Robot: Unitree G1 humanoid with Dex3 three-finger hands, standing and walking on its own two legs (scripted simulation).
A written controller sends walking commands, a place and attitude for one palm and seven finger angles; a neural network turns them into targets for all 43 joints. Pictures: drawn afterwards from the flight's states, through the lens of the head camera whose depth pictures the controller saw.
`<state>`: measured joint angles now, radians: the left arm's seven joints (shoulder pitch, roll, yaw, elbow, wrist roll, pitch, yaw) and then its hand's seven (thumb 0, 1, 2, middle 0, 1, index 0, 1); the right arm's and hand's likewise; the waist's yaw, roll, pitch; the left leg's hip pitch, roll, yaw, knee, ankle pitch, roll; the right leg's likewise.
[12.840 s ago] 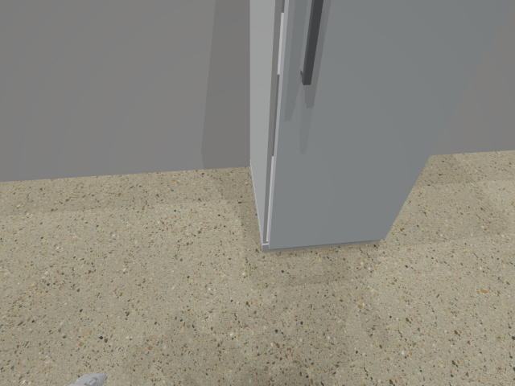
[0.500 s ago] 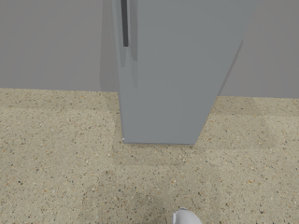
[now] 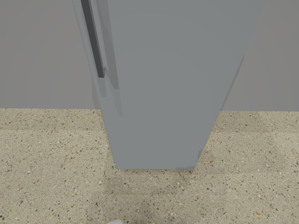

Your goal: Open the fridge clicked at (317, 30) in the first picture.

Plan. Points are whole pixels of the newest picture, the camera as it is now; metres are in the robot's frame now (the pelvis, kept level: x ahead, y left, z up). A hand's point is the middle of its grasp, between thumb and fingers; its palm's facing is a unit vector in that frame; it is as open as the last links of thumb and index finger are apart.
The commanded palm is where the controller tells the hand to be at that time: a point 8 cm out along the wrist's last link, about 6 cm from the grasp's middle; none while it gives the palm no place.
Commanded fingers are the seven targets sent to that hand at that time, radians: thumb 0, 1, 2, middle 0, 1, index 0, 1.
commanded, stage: take the last steps up to it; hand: left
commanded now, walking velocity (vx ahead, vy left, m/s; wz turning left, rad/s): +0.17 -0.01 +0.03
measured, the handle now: (93, 25) +0.56 +0.20 +0.27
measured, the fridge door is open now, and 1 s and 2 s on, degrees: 0 0 0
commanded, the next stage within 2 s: come to a stop and stand still in 0.04 s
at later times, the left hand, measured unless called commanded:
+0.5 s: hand out of the picture +0.09 +0.18 -0.18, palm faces +0.04 -0.98 -0.20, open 7.4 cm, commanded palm none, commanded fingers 0.00 0.90 0.90 -0.20 -0.30 -0.20 -0.30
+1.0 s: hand out of the picture +0.13 +0.21 -0.18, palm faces +0.01 -0.97 -0.23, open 7.3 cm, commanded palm none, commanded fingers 0.00 0.90 0.90 -0.20 -0.30 -0.20 -0.30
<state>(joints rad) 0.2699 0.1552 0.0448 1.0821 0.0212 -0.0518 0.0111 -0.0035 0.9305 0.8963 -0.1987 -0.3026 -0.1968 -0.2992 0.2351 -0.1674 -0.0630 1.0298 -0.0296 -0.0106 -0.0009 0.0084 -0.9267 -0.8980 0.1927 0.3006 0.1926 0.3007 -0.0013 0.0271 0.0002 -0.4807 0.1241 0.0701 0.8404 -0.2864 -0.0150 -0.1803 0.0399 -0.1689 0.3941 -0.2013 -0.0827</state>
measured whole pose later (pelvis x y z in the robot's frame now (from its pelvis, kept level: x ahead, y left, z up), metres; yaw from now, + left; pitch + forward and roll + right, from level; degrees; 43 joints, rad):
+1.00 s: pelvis +0.07 +0.03 -0.01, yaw +0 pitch -3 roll +0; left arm 0.23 0.18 0.01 1.04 0.02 0.01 0.04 0.00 0.92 0.90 -0.20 -0.30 -0.20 -0.30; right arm 0.33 -0.15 -0.03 1.04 -0.02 0.01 -0.01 0.01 -0.91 -0.90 0.19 0.30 0.19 0.30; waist -0.03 0.01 0.02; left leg -0.24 0.04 0.13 0.56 -0.27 0.03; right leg -0.25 -0.08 -0.06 0.55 -0.24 0.03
